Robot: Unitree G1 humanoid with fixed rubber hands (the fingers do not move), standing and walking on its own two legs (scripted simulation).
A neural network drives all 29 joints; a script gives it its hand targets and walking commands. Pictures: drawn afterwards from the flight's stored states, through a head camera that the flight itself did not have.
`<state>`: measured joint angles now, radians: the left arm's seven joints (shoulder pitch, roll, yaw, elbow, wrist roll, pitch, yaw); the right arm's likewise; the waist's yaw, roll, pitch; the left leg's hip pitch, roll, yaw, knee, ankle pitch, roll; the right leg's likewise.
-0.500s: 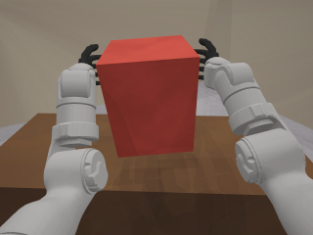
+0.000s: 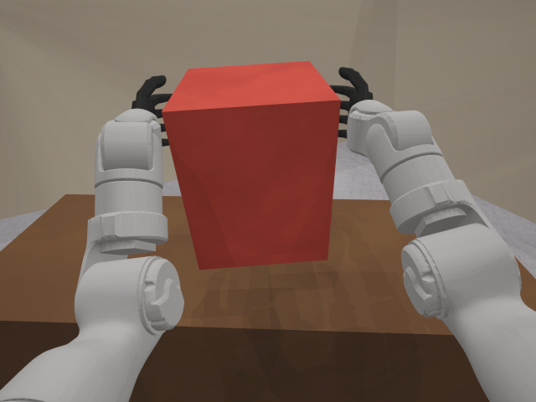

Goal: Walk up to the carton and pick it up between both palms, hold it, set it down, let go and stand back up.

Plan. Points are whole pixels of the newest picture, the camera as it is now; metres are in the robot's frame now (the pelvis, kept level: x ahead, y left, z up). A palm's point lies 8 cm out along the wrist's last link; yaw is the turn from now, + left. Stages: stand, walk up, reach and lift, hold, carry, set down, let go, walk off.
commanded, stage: hold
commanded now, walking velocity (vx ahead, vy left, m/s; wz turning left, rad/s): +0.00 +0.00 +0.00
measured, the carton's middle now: (256, 161) +0.41 +0.01 +0.26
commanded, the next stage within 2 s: none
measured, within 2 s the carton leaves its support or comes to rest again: neither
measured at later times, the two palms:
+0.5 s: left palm (149, 126) +0.36 +0.15 +0.33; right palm (362, 118) +0.36 -0.14 +0.34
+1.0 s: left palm (148, 126) +0.36 +0.15 +0.34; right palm (364, 116) +0.35 -0.14 +0.34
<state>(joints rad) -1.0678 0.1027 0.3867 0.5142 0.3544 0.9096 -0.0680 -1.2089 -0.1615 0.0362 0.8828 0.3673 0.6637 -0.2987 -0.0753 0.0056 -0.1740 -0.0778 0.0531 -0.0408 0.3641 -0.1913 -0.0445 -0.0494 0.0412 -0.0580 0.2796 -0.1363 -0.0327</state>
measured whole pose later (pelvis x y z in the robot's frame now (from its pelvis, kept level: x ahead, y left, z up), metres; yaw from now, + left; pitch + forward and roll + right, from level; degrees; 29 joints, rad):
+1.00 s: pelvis +0.00 +0.00 +0.00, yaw +0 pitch -6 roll -1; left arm -1.08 0.10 0.39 0.53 0.36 0.92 -0.07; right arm -1.22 -0.16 0.02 0.91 0.36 0.67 -0.29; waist -0.08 0.00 -0.18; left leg -0.08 0.05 -0.04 0.36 -0.19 -0.05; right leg -0.06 0.04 -0.05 0.29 -0.14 -0.03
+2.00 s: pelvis +0.00 +0.00 +0.00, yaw +0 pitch -6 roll -1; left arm -1.07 0.09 0.39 0.51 0.36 0.92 -0.07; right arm -1.21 -0.16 0.03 0.89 0.37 0.67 -0.30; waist -0.08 0.00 -0.17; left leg -0.08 0.05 -0.04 0.36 -0.19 -0.04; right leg -0.05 0.04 -0.06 0.28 -0.13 -0.03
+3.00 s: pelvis +0.00 +0.00 +0.00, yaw -1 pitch -5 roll -1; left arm -1.09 0.09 0.39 0.54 0.37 0.91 -0.06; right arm -1.23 -0.17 0.02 0.93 0.36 0.67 -0.28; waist -0.07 0.01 -0.18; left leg -0.08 0.05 -0.03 0.36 -0.19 -0.04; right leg -0.06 0.04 -0.04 0.28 -0.13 -0.03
